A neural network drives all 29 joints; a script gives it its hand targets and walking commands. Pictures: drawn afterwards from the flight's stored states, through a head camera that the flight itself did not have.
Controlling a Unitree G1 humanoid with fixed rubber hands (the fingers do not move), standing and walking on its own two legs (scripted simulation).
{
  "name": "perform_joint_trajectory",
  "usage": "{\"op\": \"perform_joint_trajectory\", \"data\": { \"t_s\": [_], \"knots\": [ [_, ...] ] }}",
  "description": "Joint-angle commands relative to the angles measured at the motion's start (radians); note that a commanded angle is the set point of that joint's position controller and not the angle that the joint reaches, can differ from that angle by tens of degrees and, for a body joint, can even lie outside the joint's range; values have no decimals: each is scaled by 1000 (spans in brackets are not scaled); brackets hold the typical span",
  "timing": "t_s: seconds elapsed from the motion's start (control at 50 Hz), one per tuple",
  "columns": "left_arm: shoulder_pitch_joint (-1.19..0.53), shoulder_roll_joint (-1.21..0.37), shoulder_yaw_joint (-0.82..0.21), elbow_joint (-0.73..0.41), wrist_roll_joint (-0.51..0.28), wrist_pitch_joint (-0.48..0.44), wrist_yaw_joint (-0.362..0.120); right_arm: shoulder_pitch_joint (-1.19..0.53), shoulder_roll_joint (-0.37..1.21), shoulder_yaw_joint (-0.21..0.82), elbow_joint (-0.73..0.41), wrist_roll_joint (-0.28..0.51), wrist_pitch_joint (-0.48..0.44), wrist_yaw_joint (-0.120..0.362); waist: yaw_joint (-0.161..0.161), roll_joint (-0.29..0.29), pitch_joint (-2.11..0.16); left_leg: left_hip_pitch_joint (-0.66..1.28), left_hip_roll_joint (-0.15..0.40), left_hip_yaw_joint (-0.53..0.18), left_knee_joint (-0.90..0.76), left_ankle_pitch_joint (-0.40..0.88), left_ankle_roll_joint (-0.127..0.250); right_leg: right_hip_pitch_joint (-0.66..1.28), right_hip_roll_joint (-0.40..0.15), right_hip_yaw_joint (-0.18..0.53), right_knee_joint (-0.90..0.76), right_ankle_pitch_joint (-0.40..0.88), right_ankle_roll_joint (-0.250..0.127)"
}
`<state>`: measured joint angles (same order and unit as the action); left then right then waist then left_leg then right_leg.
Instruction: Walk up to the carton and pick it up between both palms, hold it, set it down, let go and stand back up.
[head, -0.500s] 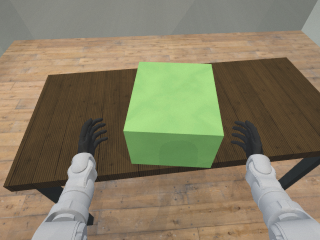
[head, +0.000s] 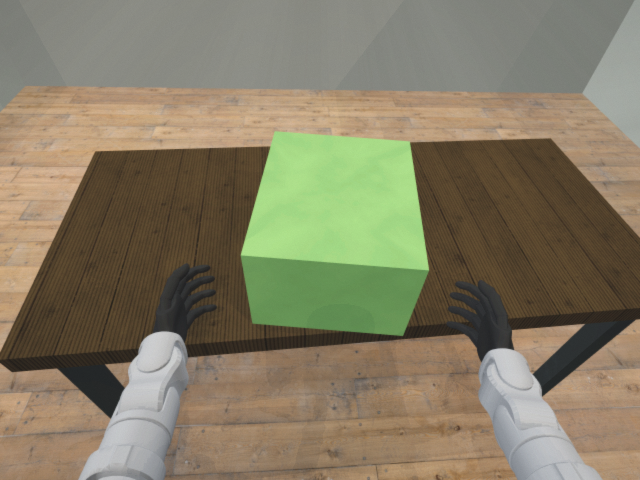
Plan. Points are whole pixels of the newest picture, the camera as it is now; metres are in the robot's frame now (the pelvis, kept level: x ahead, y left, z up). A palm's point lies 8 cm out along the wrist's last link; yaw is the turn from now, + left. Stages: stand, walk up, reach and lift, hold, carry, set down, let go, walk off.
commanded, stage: set down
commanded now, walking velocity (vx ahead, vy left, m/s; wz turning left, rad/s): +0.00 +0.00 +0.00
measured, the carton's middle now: (335, 227) +0.50 +0.01 +0.00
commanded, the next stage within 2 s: none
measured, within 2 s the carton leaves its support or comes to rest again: neither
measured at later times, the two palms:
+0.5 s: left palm (137, 383) +0.22 +0.24 +0.02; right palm (512, 388) +0.22 -0.20 +0.02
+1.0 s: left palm (134, 394) +0.22 +0.26 -0.02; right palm (490, 395) +0.22 -0.18 +0.00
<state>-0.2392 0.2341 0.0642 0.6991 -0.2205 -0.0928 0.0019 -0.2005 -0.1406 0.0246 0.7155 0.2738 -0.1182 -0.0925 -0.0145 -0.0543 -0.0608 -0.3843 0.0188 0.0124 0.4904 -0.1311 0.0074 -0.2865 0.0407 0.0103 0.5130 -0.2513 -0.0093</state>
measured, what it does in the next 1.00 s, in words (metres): stands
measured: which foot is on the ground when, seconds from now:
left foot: down 0.00-1.00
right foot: down 0.00-1.00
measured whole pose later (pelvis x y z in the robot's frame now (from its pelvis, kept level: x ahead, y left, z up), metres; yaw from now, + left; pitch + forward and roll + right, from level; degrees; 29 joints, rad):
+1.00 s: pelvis +0.03 +0.01 +0.01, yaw +0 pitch -2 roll +0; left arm 0.25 0.27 0.02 0.17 -0.14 0.15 0.09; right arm 0.30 -0.13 0.02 0.19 0.23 0.02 0.01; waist 0.02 -0.07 0.03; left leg -0.23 -0.01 0.02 0.44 -0.17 0.00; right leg -0.12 0.01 0.02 0.43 -0.28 -0.02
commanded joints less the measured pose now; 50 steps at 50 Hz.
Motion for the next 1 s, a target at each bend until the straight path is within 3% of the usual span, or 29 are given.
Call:
{"op": "perform_joint_trajectory", "data": {
  "t_s": [0.0, 0.04, 0.06, 0.08, 0.1, 0.12, 0.14, 0.2, 0.24, 0.26, 0.38, 0.46, 0.52, 0.54, 0.56, 0.58, 0.6, 0.62, 0.64, 0.7, 0.78, 0.8, 0.82, 0.84, 0.88, 0.9, 0.92, 0.96, 0.98],
  "knots": [
    [-231, 250, -89, -549, -68, -35, 31, -184, -142, -80, -606, -9, -49, 10, 2, 137, -374, 460, 11, -16, -87, -34, -49, -84, -27, -6, -177, -18, -14],
    [-81, 242, -76, -592, -55, -24, 18, -62, -148, -66, -678, -5, -65, 9, 12, 138, -375, 471, 1, 9, -83, 107, -48, -7, -13, -3, -165, 139, -17],
    [270, 154, -70, -683, -5, 5, 3, 289, -115, -1, -663, 17, -88, 17, 40, 118, -322, 558, 2, -11, -94, 257, -49, 88, -14, 7, -195, 284, -18],
    [-75, 234, -59, -607, -19, 15, -1, -62, -148, -38, -698, -12, -56, 4, 42, 158, -362, 474, -10, -1, -66, 163, -51, -24, -18, 11, -177, 178, -15],
    [169, 197, -64, -657, -9, 36, -14, 148, -132, -22, -725, -2, -62, 2, 35, 105, -312, 499, -11, -6, -71, 194, -39, 28, -7, 7, -191, 211, -17],
    [12, 242, -68, -670, -38, 30, -15, 24, -114, -39, -733, -22, -40, -8, 18, 109, -310, 450, -18, 7, -69, 153, -37, 5, -24, 20, -179, 192, -8],
    [124, 206, -80, -721, -11, 37, -13, 172, -88, -8, -698, -12, -30, 3, 27, 157, -248, 485, -16, 1, -84, 173, -47, -10, -30, 19, -201, 190, -22],
    [94, 215, -109, -787, -50, 51, 0, 147, -99, -27, -780, -27, 15, 4, 23, 130, -176, 431, -5, 11, -119, 57, -29, -44, -24, 22, -218, 14, -32],
    [44, 269, -97, -762, -66, 47, 1, 131, -82, -14, -822, -24, 26, 1, 59, 124, -126, 400, -19, 43, -127, -39, -33, -74, -42, 27, -236, -79, -20],
    [217, 248, -88, -839, -54, 47, 1, 293, -75, -14, -900, -18, 17, -8, 59, 96, -144, 451, -23, 30, -126, 9, -32, -51, -49, 27, -245, -37, -22],
    [345, 255, -47, -823, 0, 107, -2, 419, -73, -7, -883, -48, 60, -21, 55, 72, -50, 550, -37, 37, -121, 1, -39, -79, -82, 39, -284, -67, -31],
    [232, 241, -87, -890, -34, 103, 2, 337, -61, -24, -939, -49, 80, -5, 23, 73, 0, 553, -36, 16, -98, -7, -26, -202, -104, 56, -315, -162, -56],
    [262, 235, -62, -902, -12, 100, -4, 374, -88, -8, -937, -37, 65, -3, 34, 36, -7, 707, -49, 5, -34, 24, -29, -343, -147, 61, -350, -226, -92],
    [316, 213, -68, -822, 8, 136, -6, 400, -77, -2, -888, -45, 92, 6, 52, 94, 73, 654, -45, 0, -70, -36, -41, -305, -139, 60, -347, -272, -85],
    [259, 223, -67, -908, -1, 131, 8, 367, -92, -17, -978, -29, 86, 8, 47, 79, 0, 637, -43, 0, -65, -37, -31, -284, -137, 60, -334, -248, -85],
    [308, 203, -85, -768, 21, 158, -6, 420, -83, -14, -862, -57, 96, 7, 34, 67, 84, 643, -53, -7, -63, -89, -30, -314, -157, 65, -340, -291, -90],
    [310, 222, -68, -882, 0, 129, 5, 426, -80, -1, -979, -51, 82, 5, 54, 40, 41, 677, -47, -8, -47, -2, -27, -324, -156, 76, -350, -261, -91],
    [314, 209, -68, -755, 12, 162, -3, 398, -110, -12, -870, -66, 96, 12, 32, 12, 79, 698, -55, -16, -38, -45, -24, -388, -168, 70, -360, -309, -101],
    [309, 223, -83, -884, -17, 141, -3, 415, -94, -19, -980, -39, 78, 10, 31, 6, 22, 742, -55, -20, -8, -11, -27, -395, -181, 74, -357, -255, -102],
    [290, 175, -92, -702, 44, 200, -8, 424, -110, -11, -817, -86, 109, 20, 37, 28, 101, 800, -70, -34, -6, -122, -36, -509, -190, 71, -378, -402, -126],
    [286, 169, -117, -930, 23, 184, 46, 408, -131, -45, -892, -59, 66, 49, 33, 56, -18, 881, -31, -90, 23, -107, -52, -553, -182, 48, -329, -301, -144],
    [338, 116, -134, -770, 73, 215, 53, 416, -145, -75, -710, -90, 95, 69, 25, 162, 92, 744, 18, -117, -86, -239, -66, -437, -123, 14, -279, -260, -115],
    [338, 124, -168, -969, 39, 172, 89, 392, -188, -136, -875, -81, 58, 82, 27, 207, -2, 599, 58, -116, -178, -284, -76, -231, -54, -27, -212, -107, -75],
    [359, 85, -182, -817, 64, 197, 90, 355, -187, -165, -680, -112, 85, 105, 21, 288, 55, 436, 90, -115, -253, -369, -77, -111, -10, -39, -174, -79, -44],
    [413, 49, -203, -895, 72, 183, 115, 362, -196, -171, -743, -115, 57, 136, 26, 255, -16, 410, 91, -102, -261, -224, -97, 32, -10, -20, -211, 31, -37],
    [480, 30, -194, -740, 109, 214, 96, 421, -186, -156, -597, -132, 76, 141, 8, 256, 35, 451, 80, -104, -236, -159, -107, 14, -9, -6, -219, 18, -52],
    [473, 54, -197, -839, 99, 191, 99, 430, -207, -160, -724, -119, 49, 143, 9, 217, -20, 482, 72, -92, -221, -98, -99, 22, -7, -5, -232, 49, -52],
    [509, 53, -172, -721, 124, 194, 82, 479, -197, -142, -556, -142, 60, 145, 6, 226, -1, 493, 63, -89, -184, -4, -107, 49, -16, 11, -238, 89, -58],
    [511, 84, -148, -748, 107, 185, 67, 488, -167, -145, -607, -140, 43, 127, -10, 193, -46, 517, 41, -51, -157, 100, -107, 66, -24, 19, -255, 138, -52]
  ]
}}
